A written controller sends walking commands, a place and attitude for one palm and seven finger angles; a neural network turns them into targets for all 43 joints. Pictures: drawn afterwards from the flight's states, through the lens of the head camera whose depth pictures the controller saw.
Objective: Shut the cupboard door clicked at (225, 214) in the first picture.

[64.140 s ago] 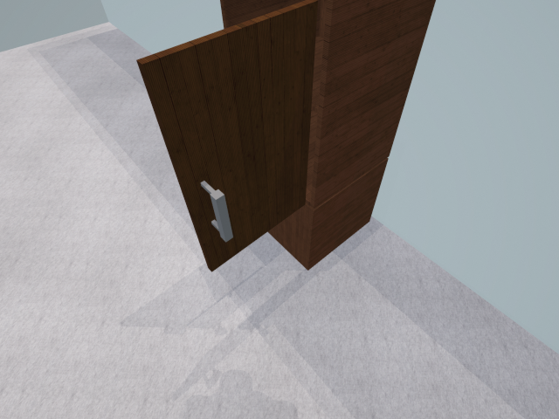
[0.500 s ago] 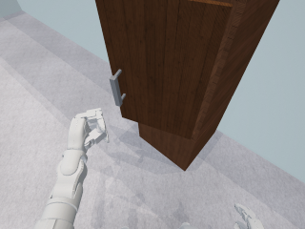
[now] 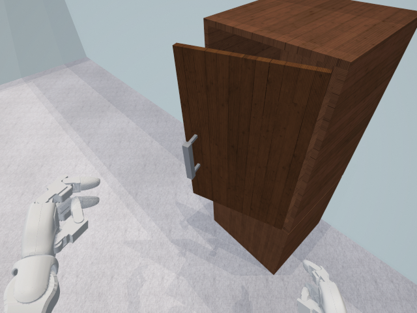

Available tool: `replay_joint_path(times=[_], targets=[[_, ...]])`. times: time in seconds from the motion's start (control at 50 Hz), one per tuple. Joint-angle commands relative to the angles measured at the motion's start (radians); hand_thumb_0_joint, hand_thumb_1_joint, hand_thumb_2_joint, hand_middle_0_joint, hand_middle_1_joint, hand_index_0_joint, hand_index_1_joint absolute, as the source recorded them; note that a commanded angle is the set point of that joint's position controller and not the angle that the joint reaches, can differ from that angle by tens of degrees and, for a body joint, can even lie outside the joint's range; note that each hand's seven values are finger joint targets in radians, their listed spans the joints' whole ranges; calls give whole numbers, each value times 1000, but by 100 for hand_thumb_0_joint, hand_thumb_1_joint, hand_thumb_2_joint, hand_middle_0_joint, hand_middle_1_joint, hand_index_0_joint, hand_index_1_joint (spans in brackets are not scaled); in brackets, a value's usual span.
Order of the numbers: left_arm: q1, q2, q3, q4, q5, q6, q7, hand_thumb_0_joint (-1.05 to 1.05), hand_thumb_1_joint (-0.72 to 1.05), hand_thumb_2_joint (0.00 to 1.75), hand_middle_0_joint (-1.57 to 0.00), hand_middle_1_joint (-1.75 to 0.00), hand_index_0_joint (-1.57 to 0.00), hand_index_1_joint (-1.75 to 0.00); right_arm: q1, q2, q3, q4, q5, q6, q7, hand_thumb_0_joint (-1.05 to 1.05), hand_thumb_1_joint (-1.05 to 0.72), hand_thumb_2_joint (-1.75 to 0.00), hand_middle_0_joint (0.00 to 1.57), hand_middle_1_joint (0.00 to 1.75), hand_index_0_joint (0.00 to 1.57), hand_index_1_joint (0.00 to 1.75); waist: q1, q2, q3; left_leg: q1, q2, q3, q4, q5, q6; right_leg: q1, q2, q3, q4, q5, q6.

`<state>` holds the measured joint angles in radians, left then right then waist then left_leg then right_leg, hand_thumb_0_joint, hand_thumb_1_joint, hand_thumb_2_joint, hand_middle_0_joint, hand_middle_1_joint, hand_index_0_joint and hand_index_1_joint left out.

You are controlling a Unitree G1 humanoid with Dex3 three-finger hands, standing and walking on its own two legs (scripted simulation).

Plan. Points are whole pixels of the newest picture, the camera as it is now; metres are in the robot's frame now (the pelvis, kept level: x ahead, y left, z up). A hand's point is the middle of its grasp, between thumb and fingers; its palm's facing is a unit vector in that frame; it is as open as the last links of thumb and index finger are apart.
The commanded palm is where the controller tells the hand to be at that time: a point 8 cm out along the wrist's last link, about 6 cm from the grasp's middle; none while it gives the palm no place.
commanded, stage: draw the hand back to the body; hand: left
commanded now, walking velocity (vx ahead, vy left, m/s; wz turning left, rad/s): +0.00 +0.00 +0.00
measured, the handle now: (192, 157) +0.59 +0.13 -0.10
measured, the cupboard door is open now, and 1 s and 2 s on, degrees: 19 19 19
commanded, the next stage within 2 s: step back with the hand held close in 0.54 s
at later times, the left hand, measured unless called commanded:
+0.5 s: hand (44, 230) +0.18 +0.26 +0.15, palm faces +0.47 -0.79 -0.40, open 7.4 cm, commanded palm +0.13 +0.30 +0.18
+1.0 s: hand (26, 233) +0.17 +0.28 +0.16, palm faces +0.39 -0.76 -0.52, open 7.4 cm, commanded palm +0.11 +0.32 +0.18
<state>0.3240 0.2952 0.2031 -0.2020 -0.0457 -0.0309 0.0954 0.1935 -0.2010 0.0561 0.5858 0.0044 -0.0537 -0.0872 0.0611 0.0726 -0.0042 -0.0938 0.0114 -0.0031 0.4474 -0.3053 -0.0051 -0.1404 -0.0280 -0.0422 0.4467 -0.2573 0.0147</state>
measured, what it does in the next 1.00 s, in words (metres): stands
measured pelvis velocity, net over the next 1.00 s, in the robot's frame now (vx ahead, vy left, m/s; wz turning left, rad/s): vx -0.04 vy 0.02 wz -0.02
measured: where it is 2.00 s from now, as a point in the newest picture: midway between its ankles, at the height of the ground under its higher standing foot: outside the picture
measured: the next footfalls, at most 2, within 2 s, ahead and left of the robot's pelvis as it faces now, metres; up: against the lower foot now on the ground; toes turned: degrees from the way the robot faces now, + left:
right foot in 1.98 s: -0.10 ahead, -0.12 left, +0.00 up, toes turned +12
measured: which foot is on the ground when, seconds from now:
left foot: down 0.00-1.00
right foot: down 0.00-1.00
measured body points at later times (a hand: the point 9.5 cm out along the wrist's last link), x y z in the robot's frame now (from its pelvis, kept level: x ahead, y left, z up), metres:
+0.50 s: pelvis -0.01 +0.00 +0.00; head -0.03 -0.02 +0.45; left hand +0.15 +0.30 +0.18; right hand +0.17 -0.22 -0.09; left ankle -0.04 +0.12 -0.74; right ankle -0.01 -0.13 -0.74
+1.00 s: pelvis -0.04 +0.02 +0.00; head -0.03 +0.00 +0.44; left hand +0.14 +0.32 +0.19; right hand +0.13 -0.23 -0.09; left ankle -0.04 +0.12 -0.74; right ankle -0.01 -0.13 -0.74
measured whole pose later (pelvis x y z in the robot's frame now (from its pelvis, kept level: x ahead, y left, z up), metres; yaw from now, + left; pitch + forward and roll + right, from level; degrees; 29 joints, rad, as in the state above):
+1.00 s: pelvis -0.04 +0.02 +0.00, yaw -1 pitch +0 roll +0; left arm 0.54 0.42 0.42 -0.44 -0.05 -0.15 0.13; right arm 0.20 -0.25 -0.02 0.57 0.01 -0.02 -0.10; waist 0.00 0.04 0.01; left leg -0.24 -0.01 0.03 0.53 -0.29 0.02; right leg -0.29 -0.05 0.00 0.50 -0.21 0.04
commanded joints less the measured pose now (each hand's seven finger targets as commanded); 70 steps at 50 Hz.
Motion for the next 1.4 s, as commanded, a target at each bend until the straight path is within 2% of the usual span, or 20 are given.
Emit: replay_joint_path(times=[0.0, 0.14, 0.16, 0.2, 0.24, 0.3, 0.36, 0.44, 0.54, 0.64, 0.66, 0.7, 0.76, 0.84, 0.9, 0.98, 1.12, 1.14, 1.32, 1.38], targets=[[-74, 209, 172, -317, -5, -80, 28, 0, 90, 90, -39, -51, -39, -51, -109, -102, -51, -142, -5, -73, -7, 0, -90, -90, 20, 30, 20, 30, -2, 1, -108, -32, 3, 33, -71, 389, 13, 111, 12, -15, -41, 303, -20], [49, 283, 313, -384, -10, -104, 40, 0, 90, 90, -20, -30, -20, -30, -106, -110, -69, -117, -4, -106, -4, 0, -90, -90, 20, 30, 20, 30, 13, -26, -70, -47, 5, 40, -71, 362, 14, 96, 14, -15, -58, 275, -16], [47, 224, 260, -354, -7, -102, 34, 0, 90, 90, -20, -30, -20, -30, -103, -107, -66, -113, -3, -106, -4, 0, -90, -90, 20, 30, 20, 30, 0, -24, -38, -53, 6, 42, -79, 342, 13, 76, 11, -17, -55, 251, -14], [32, 192, 228, -312, -8, -97, 31, 0, 90, 90, -20, -30, -20, -30, -95, -116, -72, -103, 1, -105, -4, 0, -90, -90, 20, 30, 20, 30, -11, -52, 11, -57, 9, 43, -88, 287, 16, 36, 14, -17, -72, 197, -11], [10, 206, 231, -301, -6, -98, 32, 0, 90, 90, -20, -30, -20, -30, -94, -127, -79, -98, -2, -109, -10, 0, -90, -90, 20, 30, 20, 30, -11, -63, 19, -55, 9, 43, -94, 247, 22, 27, 12, -13, -85, 160, -11], [-1, 224, 247, -337, -2, -112, 39, 0, 90, 90, -20, -30, -20, -30, -103, -123, -79, -103, -2, -117, -12, 0, -90, -90, 20, 30, 20, 30, 0, -45, -50, -43, 1, 40, -94, 246, 25, 61, 11, -9, -70, 156, -14], [-7, 250, 265, -399, 2, -123, 44, 0, 90, 90, -20, -30, -20, -30, -114, -118, -75, -108, -5, -129, -14, 0, -90, -90, 20, 30, 20, 30, 9, 9, -88, -36, -4, 41, -91, 275, 22, 93, 7, -7, -60, 189, -17], [22, 273, 297, -387, 5, -127, 51, 0, 90, 90, -20, -30, -20, -30, -111, -114, -73, -96, -6, -141, -15, 0, -90, -90, 20, 30, 20, 30, 14, 13, -54, -55, -2, 42, -90, 281, 15, 88, 15, -9, -67, 192, -20], [28, 238, 277, -336, -2, -126, 42, 0, 90, 90, -20, -30, -20, -30, -109, -113, -73, -92, -3, -141, -15, 0, -90, -90, 20, 30, 20, 30, 5, -21, 11, -68, 6, 46, -103, 233, 14, 51, 20, -8, -89, 144, -17], [37, 234, 274, -327, -3, -128, 38, 0, 90, 90, -20, -30, -20, -30, -106, -117, -76, -93, -3, -139, -12, 0, -90, -90, 20, 30, 20, 30, 7, -20, -3, -64, 5, 47, -111, 212, 15, 59, 19, -6, -91, 123, -16], [-44, 306, 340, -367, -4, -161, 42, 0, 90, 90, -20, -30, -20, -30, -109, -163, -89, -124, 0, -112, -6, 0, -90, -90, 20, 30, 20, 30, -48, -40, 51, -156, 22, 35, -50, 116, 31, -44, -37, 102, -144, 127, -27], [61, 248, 293, -323, 3, -181, 38, 0, 90, 90, -20, -30, -20, -30, -97, -139, -88, -113, -2, -87, 1, 0, -90, -90, 20, 30, 20, 30, -51, -123, 3, -143, 5, 26, 16, 82, 33, -82, -92, 140, -170, 77, -49], [120, 272, 318, -372, 3, -202, 51, 0, 90, 90, -20, -30, -20, -30, -86, -138, -95, -121, 0, -66, -1, 0, -90, -90, 20, 30, 20, 30, -56, -66, -95, -125, 13, 18, 24, 173, 29, -42, -107, 117, -99, 211, -60], [163, 319, 369, -441, -6, -201, 66, 0, 90, 90, -20, -30, -20, -30, -96, -157, -106, -153, -1, -42, -16, 0, -90, -90, 20, 30, 20, 30, -50, 21, -183, -133, 56, -15, -14, 479, 18, 49, -44, 36, 57, 453, -23], [190, 310, 368, -442, -12, -189, 68, 0, 90, 90, -20, -30, -20, -30, -82, -155, -109, -175, 2, -18, -19, 0, -90, -90, 20, 30, 20, 30, -51, -1, -204, -157, 70, -14, 5, 582, 8, 68, -34, 33, 107, 530, -17], [206, 297, 358, -424, -12, -184, 70, 0, 90, 90, -20, -30, -20, -30, -81, -160, -110, -183, 4, -5, -21, 0, -90, -90, 20, 30, 20, 30, -54, -9, -164, -250, 84, -27, -20, 428, 18, 58, -30, 44, 125, 451, -11], [152, 289, 353, -404, 10, -208, 80, 0, 90, 90, -20, -30, -20, -30, -77, -169, -102, -186, 10, -21, -24, 0, -90, -90, 20, 30, 20, 30, -59, -15, -40, -588, 95, -64, -117, -223, 79, 102, -10, 85, 141, 149, 2], [128, 318, 376, -417, 20, -218, 82, 0, 90, 90, -20, -30, -20, -30, -82, -176, -105, -186, 9, -26, -26, 0, -90, -90, 20, 30, 20, 30, -57, -9, -34, -623, 90, -72, -120, -296, 86, 113, -8, 97, 132, 108, 1], [93, 307, 365, -475, 30, -268, 100, 0, 90, 90, -20, -30, -20, -30, -45, -164, -99, -164, 0, -81, -18, 0, -90, -90, 20, 30, 20, 30, -67, -18, -48, -585, 50, -55, -27, -321, 72, -2, -36, 156, 52, -60, -23], [113, 302, 365, -462, 28, -275, 103, 0, 90, 90, -20, -30, -20, -30, -36, -162, -98, -153, -2, -91, -18, 0, -90, -90, 20, 30, 20, 30, -66, -18, -52, -570, 50, -60, -34, -294, 65, -15, -33, 143, 50, -58, -23]])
